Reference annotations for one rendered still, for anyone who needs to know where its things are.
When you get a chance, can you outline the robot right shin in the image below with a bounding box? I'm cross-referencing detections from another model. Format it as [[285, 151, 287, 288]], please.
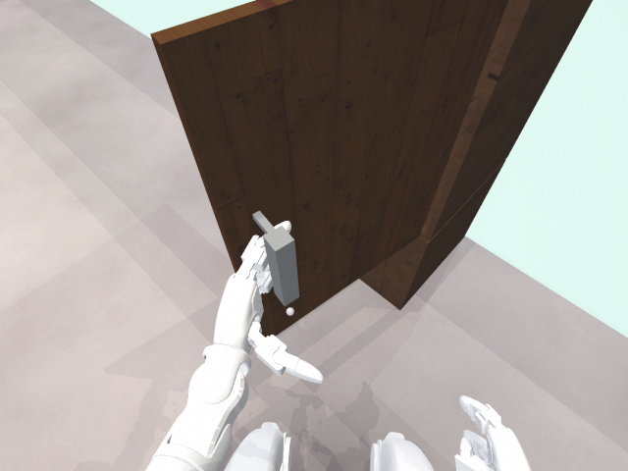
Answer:
[[386, 432, 405, 440]]

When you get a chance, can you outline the left robot thigh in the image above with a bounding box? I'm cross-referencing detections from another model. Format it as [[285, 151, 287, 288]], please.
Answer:
[[224, 428, 292, 471]]

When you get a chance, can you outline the cupboard door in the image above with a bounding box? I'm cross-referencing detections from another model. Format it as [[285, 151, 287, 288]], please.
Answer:
[[150, 0, 508, 338]]

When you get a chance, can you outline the left robot forearm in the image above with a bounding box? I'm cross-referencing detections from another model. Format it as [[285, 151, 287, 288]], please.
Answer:
[[145, 344, 251, 471]]

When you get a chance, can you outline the handle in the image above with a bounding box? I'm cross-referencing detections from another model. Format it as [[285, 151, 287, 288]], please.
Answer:
[[252, 210, 299, 306]]

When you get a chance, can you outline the robot right hand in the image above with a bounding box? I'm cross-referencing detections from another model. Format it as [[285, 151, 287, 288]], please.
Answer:
[[455, 395, 532, 471]]

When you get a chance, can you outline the robot left hand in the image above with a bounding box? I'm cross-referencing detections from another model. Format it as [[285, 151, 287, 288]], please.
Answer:
[[213, 221, 323, 384]]

